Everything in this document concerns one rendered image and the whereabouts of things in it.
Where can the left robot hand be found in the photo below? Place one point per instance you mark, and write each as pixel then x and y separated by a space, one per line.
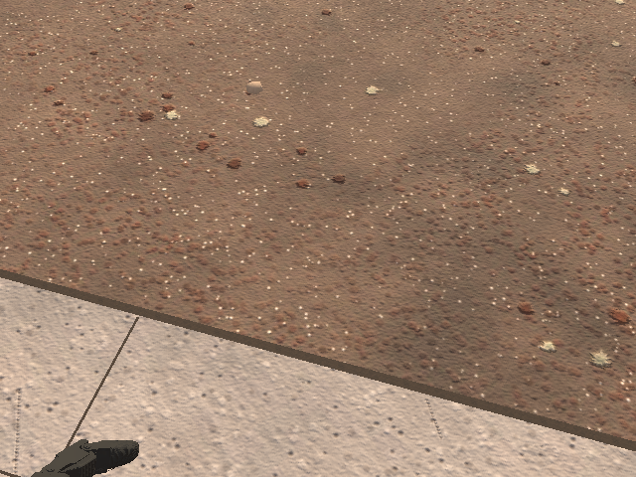
pixel 83 459

